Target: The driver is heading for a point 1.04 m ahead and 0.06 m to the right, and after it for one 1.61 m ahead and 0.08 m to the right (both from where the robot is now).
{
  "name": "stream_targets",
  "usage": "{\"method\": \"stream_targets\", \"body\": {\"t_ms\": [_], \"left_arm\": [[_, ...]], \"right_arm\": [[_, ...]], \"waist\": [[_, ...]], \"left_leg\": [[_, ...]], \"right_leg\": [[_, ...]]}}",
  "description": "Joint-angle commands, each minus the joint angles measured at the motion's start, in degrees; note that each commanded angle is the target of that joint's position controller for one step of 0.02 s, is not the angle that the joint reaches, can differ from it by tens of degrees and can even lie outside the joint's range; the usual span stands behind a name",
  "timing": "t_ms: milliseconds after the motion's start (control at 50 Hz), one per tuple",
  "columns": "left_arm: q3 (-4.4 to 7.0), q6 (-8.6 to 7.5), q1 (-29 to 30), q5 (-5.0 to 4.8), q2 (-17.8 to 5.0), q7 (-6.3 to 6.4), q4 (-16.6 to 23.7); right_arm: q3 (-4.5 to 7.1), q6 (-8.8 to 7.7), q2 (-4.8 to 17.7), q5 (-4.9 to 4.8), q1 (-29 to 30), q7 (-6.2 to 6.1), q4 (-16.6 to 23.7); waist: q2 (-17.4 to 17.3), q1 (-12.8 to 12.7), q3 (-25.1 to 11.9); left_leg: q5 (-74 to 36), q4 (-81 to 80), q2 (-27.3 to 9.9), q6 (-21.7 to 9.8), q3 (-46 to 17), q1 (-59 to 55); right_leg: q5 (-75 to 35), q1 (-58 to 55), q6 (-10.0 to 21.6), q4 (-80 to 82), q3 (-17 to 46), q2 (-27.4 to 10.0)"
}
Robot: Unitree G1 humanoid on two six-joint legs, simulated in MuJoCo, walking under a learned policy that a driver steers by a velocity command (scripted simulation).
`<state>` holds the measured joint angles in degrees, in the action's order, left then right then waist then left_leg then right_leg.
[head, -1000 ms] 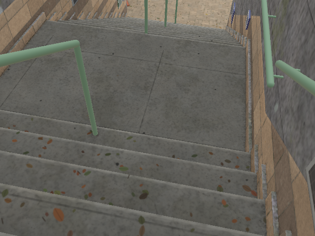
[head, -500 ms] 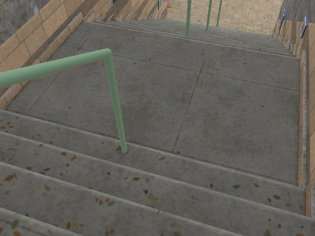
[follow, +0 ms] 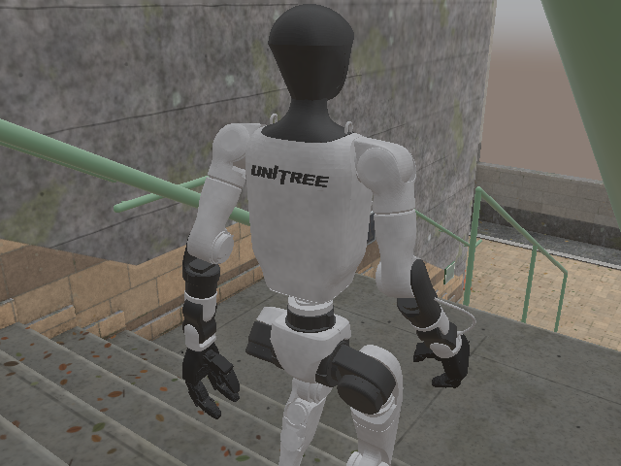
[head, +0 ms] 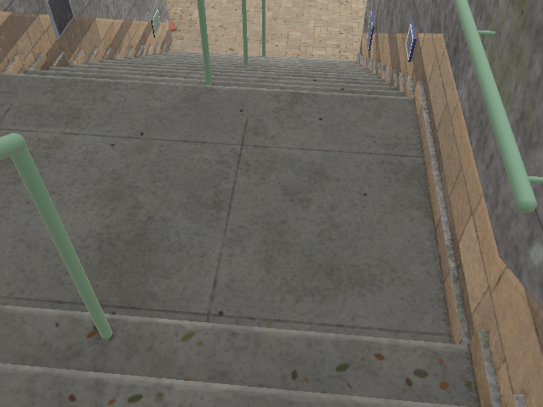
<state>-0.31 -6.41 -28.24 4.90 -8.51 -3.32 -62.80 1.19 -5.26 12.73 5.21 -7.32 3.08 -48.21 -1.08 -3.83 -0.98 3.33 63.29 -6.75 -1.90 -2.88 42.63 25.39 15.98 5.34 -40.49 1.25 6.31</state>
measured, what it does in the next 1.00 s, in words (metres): goes down, turning right: left foot 0.17 m lower, then right foot 0.16 m lower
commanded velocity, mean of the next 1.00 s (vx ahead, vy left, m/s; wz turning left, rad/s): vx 0.50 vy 0.00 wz -0.34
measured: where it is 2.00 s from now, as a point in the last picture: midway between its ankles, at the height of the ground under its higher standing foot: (320, 301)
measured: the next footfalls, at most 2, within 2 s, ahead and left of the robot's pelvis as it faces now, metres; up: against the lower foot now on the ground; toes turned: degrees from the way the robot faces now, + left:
left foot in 0.18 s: +0.25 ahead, +0.14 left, -0.17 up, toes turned -4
right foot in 0.80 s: +0.53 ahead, -0.19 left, -0.33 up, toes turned -27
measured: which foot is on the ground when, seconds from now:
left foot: up 0.00-0.16, down 0.18-0.80, up 0.82-1.00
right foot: down 0.00-0.20, up 0.22-0.78, down 0.80-1.00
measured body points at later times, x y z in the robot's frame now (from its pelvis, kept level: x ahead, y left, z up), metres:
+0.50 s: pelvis +0.26 +0.05 -0.17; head +0.27 +0.05 +0.28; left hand +0.42 +0.25 -0.30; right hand +0.09 -0.11 -0.32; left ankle +0.21 +0.14 -0.88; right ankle +0.39 -0.14 -0.79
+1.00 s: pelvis +0.55 -0.09 -0.31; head +0.57 -0.09 +0.14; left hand +0.64 +0.14 -0.46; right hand +0.50 -0.34 -0.45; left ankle +0.62 +0.04 -0.95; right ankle +0.49 -0.17 -1.04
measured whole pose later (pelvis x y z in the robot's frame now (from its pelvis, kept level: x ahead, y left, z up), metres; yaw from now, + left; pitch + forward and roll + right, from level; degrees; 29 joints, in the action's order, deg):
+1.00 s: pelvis +0.55 -0.09 -0.31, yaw -19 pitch +2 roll -3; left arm 1.9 -5.2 -20.5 5.3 -12.8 -2.3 -56.4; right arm 1.3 -5.9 13.0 4.8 -15.7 2.6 -55.7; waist -2.2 2.7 0.4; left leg 14.4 70.7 -7.9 -1.5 -1.6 39.9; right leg 18.3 14.0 3.5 -29.8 -8.9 1.8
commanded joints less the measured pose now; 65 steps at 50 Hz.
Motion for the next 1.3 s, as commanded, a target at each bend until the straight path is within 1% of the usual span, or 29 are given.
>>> {"method": "stream_targets", "body": {"t_ms": [20, 160, 200, 220, 240, 280, 320, 340, 380, 440, 560, 620, 720, 760, 800, 820, 840, 860, 880, 900, 920, 940, 1000, 1040, 1080, 1140, 1240, 1280, 1300], "left_arm": [[0.20, -2.45, -3.29, -0.02, -5.23, 2.57, 3.07], [0.74, 0.87, -3.90, -0.89, -11.02, -0.10, 8.02], [-0.40, 1.22, -1.91, 1.47, -8.29, -3.27, 9.17], [-1.58, 0.89, -19.52, -1.20, 2.19, -4.40, 5.59], [-1.12, 1.11, -13.43, -2.67, -3.69, -4.42, 11.42], [-0.99, 2.20, 1.04, -1.54, -5.46, -1.16, 14.73], [-0.57, 3.29, -1.93, -1.52, -3.75, -1.23, 13.69], [-1.44, 3.46, -3.49, 1.09, -1.34, -2.26, 12.80], [-0.18, 2.96, 3.44, 0.39, -3.35, -4.19, 12.40], [0.99, 1.96, 5.80, 0.58, -4.49, -4.11, 11.76], [-0.83, 1.39, 20.95, 0.79, -3.94, -1.33, 13.61], [-0.64, 3.41, 25.82, 1.42, -5.70, -2.73, 17.93], [-0.58, 4.21, 38.18, 2.59, -6.15, -3.10, 20.63], [-0.21, 3.66, 30.95, 2.02, -6.48, -1.87, 16.57], [4.42, 2.12, 4.28, 0.30, -14.38, -0.03, 8.12], [5.04, 2.57, -9.94, 1.64, -17.68, 0.52, 5.73], [6.23, 3.03, -19.25, 0.56, -18.33, 0.57, 2.51], [6.52, 2.55, -19.31, 2.45, -17.09, 1.16, 1.79], [7.44, 4.42, -6.83, -4.68, -18.25, 3.85, 3.24], [6.42, 4.26, -0.88, -4.43, -14.28, 4.80, 6.63], [1.78, 1.11, 7.35, 1.43, -5.84, 1.07, 7.55], [1.16, -0.05, 12.52, 1.61, -3.39, 0.54, 10.53], [2.89, -1.66, 9.69, 0.41, -9.78, 0.94, 11.48], [0.50, -2.68, 10.86, 2.11, -2.75, 1.81, 11.33], [-0.17, -2.64, 4.81, 0.99, -3.69, 2.72, 8.37], [-0.62, -0.34, 3.54, 2.57, -5.17, 1.00, 8.53], [2.27, 1.84, -2.49, -0.34, -11.47, 3.21, 4.88], [3.46, 2.87, 1.77, 3.40, -15.86, 0.70, 3.92], [4.51, 2.90, 1.45, 2.16, -15.78, -1.64, 3.73]], "right_arm": [[-1.45, -0.30, 0.73, 0.87, -3.31, 0.37, 1.24], [-1.56, 1.26, 4.99, -1.06, -1.90, -0.31, 3.11], [2.80, -1.10, 13.13, -2.21, -27.73, -1.11, -4.69], [3.35, -0.97, 16.49, -0.94, -29.16, 0.40, -4.67], [3.64, 0.60, 16.71, 0.74, -27.42, 1.92, -2.87], [0.71, 1.11, 5.68, 1.91, -18.89, 1.61, -3.52], [-1.97, -0.41, -2.02, 1.74, -18.85, 0.05, -5.94], [-2.98, -2.23, -5.97, 0.70, -15.87, -2.04, -6.77], [-3.13, -4.40, -3.55, -1.00, -13.73, -3.48, -6.86], [-2.21, -4.07, 3.36, 1.43, -23.60, -3.09, -12.30], [-5.63, -2.92, -5.94, 0.65, -34.48, -4.75, -16.05], [-4.74, -3.24, -1.12, 1.34, -28.85, -2.41, -13.69], [-1.60, -1.21, 2.45, -1.21, -36.39, -4.17, -17.77], [-0.34, 0.90, 3.74, -1.23, -32.51, -2.73, -16.53], [0.18, 2.70, 4.54, 2.31, -35.47, 1.72, -18.98], [-1.60, 2.50, -2.74, 0.26, -40.24, 3.42, -17.17], [-1.52, 1.57, -1.28, -1.71, -30.80, 4.57, -11.50], [-1.18, -0.50, 0.52, -4.08, -16.78, 4.29, -5.89], [0.28, 0.61, 3.32, -8.34, -15.47, -3.53, -6.28], [0.04, 1.31, 3.29, -5.36, -14.79, -5.15, -6.81], [-0.89, -1.58, 1.36, -1.37, -13.15, -1.78, -3.64], [-0.56, -1.48, 0.11, -0.36, -16.23, -1.00, -6.50], [-1.26, -0.32, -4.18, 0.97, -23.19, 0.82, -10.46], [-1.54, -1.05, -3.01, 1.20, -17.50, 0.69, -8.77], [-1.16, -1.20, 0.43, -0.92, -11.03, -0.45, -7.42], [0.61, 0.38, 4.82, -0.18, -4.83, 0.01, -4.82], [0.46, 0.28, 3.65, -0.44, 6.52, -0.76, -2.46], [3.57, -0.83, 7.58, -1.22, -20.50, -0.76, -11.48], [6.80, -0.62, 16.31, -1.14, -33.67, -1.08, -15.98]], "waist": [[2.16, 0.36, 2.96], [0.14, 1.46, 7.34], [-1.85, 11.80, -6.20], [-17.59, 3.95, -21.15], [-8.87, 8.97, -19.46], [5.94, 8.02, 0.08], [0.34, 1.05, 7.64], [-0.45, -0.92, 8.90], [0.80, 3.70, 6.94], [-2.93, 2.80, 4.29], [1.97, 9.06, 6.00], [-1.68, 6.75, 8.97], [-1.27, 14.49, 12.54], [1.87, 12.37, 8.06], [5.86, 3.01, -2.15], [16.82, 1.45, -20.83], [13.71, -4.41, -28.21], [4.86, -8.36, -17.20], [4.04, -3.60, -10.57], [-2.22, -1.92, -2.96], [-4.37, 7.15, -1.39], [0.72, 10.09, 5.63], [2.24, 10.43, 2.11], [1.44, 7.77, 2.57], [2.89, 4.77, 1.76], [5.12, 4.60, 5.50], [1.46, -1.67, 11.67], [-1.52, 11.58, 3.89], [-12.11, 17.18, -1.38]], "left_leg": [[-25.04, -14.57, 0.72, 2.65, -1.57, -6.00], [-18.04, -52.59, 3.49, 1.09, 2.24, -29.66], [-28.00, -36.98, -2.75, -8.55, 0.66, -63.90], [-64.24, -18.66, -16.77, -22.49, -6.37, -84.65], [-46.97, -26.51, -23.14, -27.22, -22.68, -81.04], [8.10, -37.48, -20.21, -17.15, -18.55, -53.92], [3.56, -43.12, -14.99, -11.92, -9.68, -25.89], [5.11, -42.55, -8.31, -7.87, -3.27, -19.31], [10.30, -44.91, -4.95, -9.81, 4.66, -9.53], [-6.57, -39.74, -9.66, -11.75, -1.22, -20.05], [-1.16, -30.30, -6.82, -10.17, 2.09, -39.39], [14.77, -34.99, -4.36, -7.70, 7.61, -11.05], [3.72, -22.89, -8.66, -8.78, -0.44, -42.22], [-3.20, -13.34, -6.80, -8.28, -0.02, -44.76], [0.26, 8.75, -2.05, -2.29, 7.26, -25.41], [37.36, 36.73, 3.82, 3.13, 9.32, -5.66], [46.75, 49.00, 5.04, 4.84, 5.99, 8.11], [45.95, 50.00, 3.11, 5.37, 5.64, 21.76], [41.16, 40.88, 2.30, 2.17, 2.77, 28.44], [35.88, 32.35, 0.05, 0.86, -1.44, 20.74], [21.55, 18.70, -5.92, 0.19, -2.58, 5.67], [13.40, 12.17, -5.79, -0.94, -2.61, -0.43], [-0.51, 3.64, -0.17, 0.57, 2.98, -14.64], [-15.85, -10.12, -5.55, -0.37, -6.28, -4.36], [-34.92, -24.29, -5.62, 1.99, -7.51, -0.70], [-28.91, -20.45, -0.14, 0.96, 2.11, -15.73], [-13.25, -35.79, 0.49, -0.35, 6.20, -10.50], [-23.06, -36.31, 7.11, -2.03, 14.12, -46.81], [-37.82, -39.07, 4.26, -8.20, 8.93, -62.48]], "right_leg": [[-15.90, 11.98, 10.09, -1.01, 13.67, -10.46], [-0.07, 12.88, 9.87, -17.82, 27.44, -7.71], [-12.11, 26.35, 2.23, -47.47, 21.84, -3.00], [20.63, 44.41, -2.14, -80.02, 7.96, 2.98], [19.72, 58.20, -3.11, -90.04, 6.67, 3.26], [-3.01, 66.55, -2.24, -77.37, 10.94, -7.51], [-13.56, 47.66, 0.45, -67.29, 7.27, -13.04], [-24.87, 44.25, 2.09, -53.52, 7.43, -15.18], [-37.60, 31.93, 0.96, -30.58, 2.40, -13.15], [-37.22, 37.27, 0.01, -33.37, 6.27, -12.12], [-60.54, 48.85, -1.38, 2.19, 6.59, -12.51], [-55.12, 13.51, -1.01, -4.46, -2.53, -11.23], [-39.54, 23.66, -2.18, 22.66, -3.60, -11.51], [-38.62, 13.57, -2.13, 27.04, -3.21, -11.75], [-59.11, -28.16, 2.09, 25.12, -7.97, -12.06], [-90.95, -62.19, 14.31, 3.11, 1.52, -22.19], [-92.25, -75.58, 19.29, -1.62, 9.61, -28.24], [-76.75, -68.34, 19.72, 3.23, 12.27, -31.81], [-64.52, -53.42, 18.02, 8.97, 18.20, -34.33], [-52.38, -37.15, 15.77, 13.30, 14.64, -32.62], [-44.71, -13.82, 10.10, 14.04, 3.12, -27.14], [-41.47, 1.44, 8.32, 17.50, 1.44, -24.20], [-34.75, 17.09, 13.38, 19.89, -1.83, -22.25], [-26.29, 9.07, 9.88, 15.81, -1.51, -24.42], [-17.87, -0.41, 5.57, 5.73, -4.12, -21.88], [-6.34, 12.58, 4.30, 3.55, -4.89, -21.48], [-7.39, -5.09, 0.63, -5.66, -1.48, -26.52], [-17.42, 8.41, -3.51, -31.64, -12.26, -20.04], [-4.44, 17.11, -6.41, -57.35, -12.93, -11.56]]}}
